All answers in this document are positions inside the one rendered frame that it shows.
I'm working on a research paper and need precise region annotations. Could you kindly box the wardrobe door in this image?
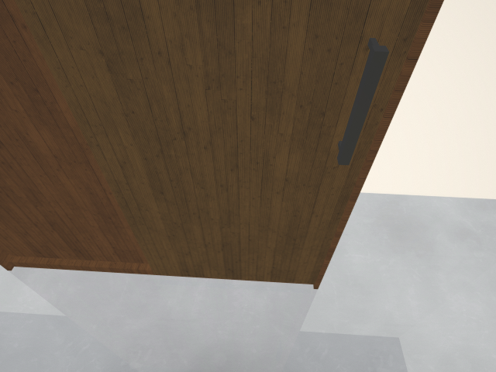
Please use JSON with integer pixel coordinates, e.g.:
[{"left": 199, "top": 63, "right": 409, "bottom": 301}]
[
  {"left": 0, "top": 0, "right": 148, "bottom": 264},
  {"left": 15, "top": 0, "right": 429, "bottom": 284}
]

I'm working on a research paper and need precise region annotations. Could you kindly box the handle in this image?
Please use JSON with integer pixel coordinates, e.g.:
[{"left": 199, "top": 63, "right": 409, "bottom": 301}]
[{"left": 337, "top": 38, "right": 389, "bottom": 165}]

